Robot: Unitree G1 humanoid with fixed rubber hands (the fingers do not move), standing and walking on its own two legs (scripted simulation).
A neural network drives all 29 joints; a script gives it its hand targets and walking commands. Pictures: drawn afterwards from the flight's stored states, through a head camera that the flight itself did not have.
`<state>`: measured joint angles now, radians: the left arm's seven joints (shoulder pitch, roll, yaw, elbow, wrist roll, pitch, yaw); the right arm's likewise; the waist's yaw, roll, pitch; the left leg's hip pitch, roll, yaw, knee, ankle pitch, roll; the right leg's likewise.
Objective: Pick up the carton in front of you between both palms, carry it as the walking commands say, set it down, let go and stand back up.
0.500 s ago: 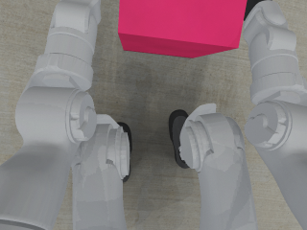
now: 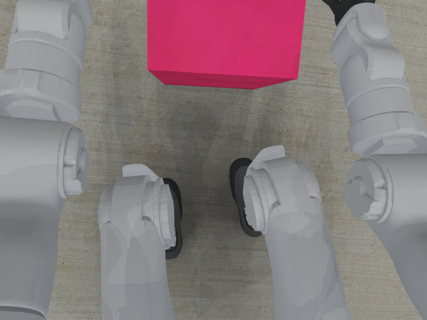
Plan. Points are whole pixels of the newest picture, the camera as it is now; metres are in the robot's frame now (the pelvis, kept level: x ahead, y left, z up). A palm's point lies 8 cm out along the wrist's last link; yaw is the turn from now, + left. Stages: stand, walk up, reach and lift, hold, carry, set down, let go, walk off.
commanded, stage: set down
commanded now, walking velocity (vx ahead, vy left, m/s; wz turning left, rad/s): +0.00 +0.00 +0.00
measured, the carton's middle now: (218, 24) +0.54 -0.05 -0.25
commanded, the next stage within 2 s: let go in 0.84 s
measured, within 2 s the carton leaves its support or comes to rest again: neither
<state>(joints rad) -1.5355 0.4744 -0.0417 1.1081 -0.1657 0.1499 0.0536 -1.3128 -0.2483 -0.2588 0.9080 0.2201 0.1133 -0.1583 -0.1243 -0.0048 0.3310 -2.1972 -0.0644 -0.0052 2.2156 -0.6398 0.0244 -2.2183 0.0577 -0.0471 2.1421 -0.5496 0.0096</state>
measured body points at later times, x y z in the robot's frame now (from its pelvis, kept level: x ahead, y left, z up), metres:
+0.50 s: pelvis +0.01 +0.00 +0.13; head +0.35 +0.01 +0.43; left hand +0.61 +0.16 +0.02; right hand +0.53 -0.23 +0.02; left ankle +0.09 +0.10 -0.34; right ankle +0.12 -0.11 -0.34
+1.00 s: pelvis +0.04 +0.00 +0.27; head +0.34 +0.01 +0.60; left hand +0.58 +0.17 +0.16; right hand +0.51 -0.22 +0.16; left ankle +0.09 +0.10 -0.34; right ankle +0.12 -0.11 -0.34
